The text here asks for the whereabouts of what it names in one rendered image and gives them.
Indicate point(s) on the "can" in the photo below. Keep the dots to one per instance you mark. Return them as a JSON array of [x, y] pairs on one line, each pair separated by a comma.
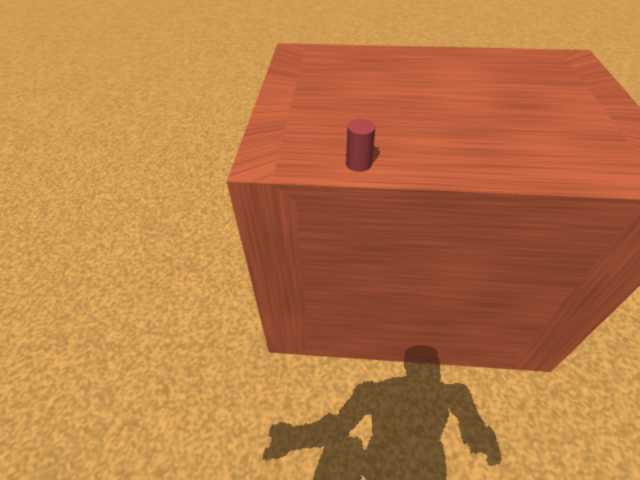
[[360, 142]]

